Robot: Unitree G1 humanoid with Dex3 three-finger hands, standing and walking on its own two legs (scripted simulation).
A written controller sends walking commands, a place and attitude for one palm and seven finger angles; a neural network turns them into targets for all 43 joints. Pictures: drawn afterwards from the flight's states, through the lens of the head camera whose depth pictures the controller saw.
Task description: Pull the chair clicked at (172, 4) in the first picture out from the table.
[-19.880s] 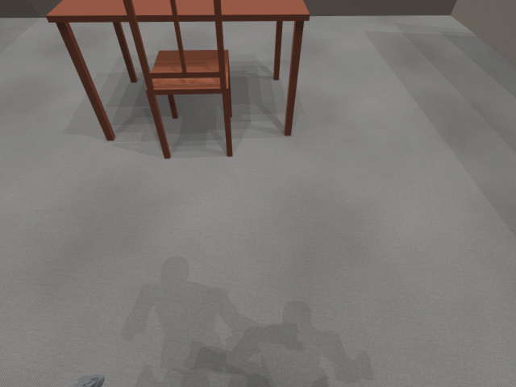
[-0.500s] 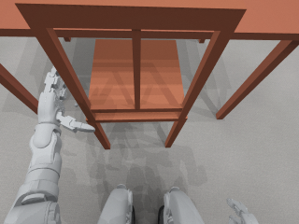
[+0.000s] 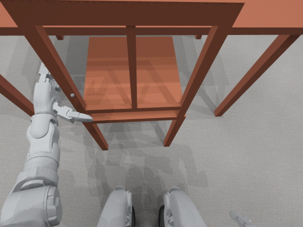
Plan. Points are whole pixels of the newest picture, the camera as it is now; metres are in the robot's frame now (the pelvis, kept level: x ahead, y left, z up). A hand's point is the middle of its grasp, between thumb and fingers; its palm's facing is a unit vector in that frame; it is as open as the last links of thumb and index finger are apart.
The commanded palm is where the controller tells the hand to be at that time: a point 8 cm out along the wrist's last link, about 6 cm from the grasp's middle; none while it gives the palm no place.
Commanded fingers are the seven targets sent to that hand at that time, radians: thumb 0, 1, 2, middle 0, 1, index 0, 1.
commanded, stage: push the fingers through the gap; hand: left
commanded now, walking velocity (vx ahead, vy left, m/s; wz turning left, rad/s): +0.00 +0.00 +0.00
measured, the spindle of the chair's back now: (133, 76) +0.49 +0.05 +0.04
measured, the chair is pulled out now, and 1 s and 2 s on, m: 0.00 0.01 0.03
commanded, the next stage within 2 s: hook a spindle and tug to test in 0.22 s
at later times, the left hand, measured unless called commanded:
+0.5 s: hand (73, 97) +0.43 +0.20 +0.02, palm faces +0.07 -1.00 -0.04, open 16.6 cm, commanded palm +0.42 +0.24 +0.02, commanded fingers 0.00 -0.50 0.30 -0.24 -0.63 -0.24 -0.63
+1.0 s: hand (73, 96) +0.44 +0.20 +0.03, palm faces +0.08 -1.00 -0.03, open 9.5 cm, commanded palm +0.41 +0.23 +0.02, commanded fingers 0.00 0.62 0.78 -0.50 -1.45 -0.50 -1.45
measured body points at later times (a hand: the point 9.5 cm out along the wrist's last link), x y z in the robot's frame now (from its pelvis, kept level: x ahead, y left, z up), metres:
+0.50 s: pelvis +0.00 +0.00 +0.00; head +0.14 +0.02 +0.43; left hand +0.43 +0.25 +0.03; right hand +0.10 -0.26 -0.11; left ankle +0.03 +0.08 -0.62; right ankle +0.03 -0.11 -0.62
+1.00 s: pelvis +0.00 +0.00 +0.00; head +0.14 +0.02 +0.43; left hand +0.43 +0.25 +0.03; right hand +0.09 -0.26 -0.11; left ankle +0.03 +0.08 -0.62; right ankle +0.03 -0.11 -0.62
